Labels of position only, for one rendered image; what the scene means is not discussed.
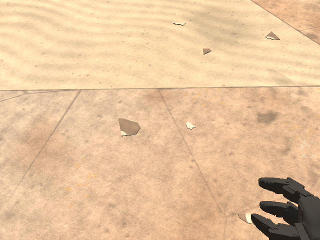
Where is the robot right hand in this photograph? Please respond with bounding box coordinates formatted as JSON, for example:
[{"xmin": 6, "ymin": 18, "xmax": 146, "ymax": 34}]
[{"xmin": 251, "ymin": 177, "xmax": 320, "ymax": 240}]

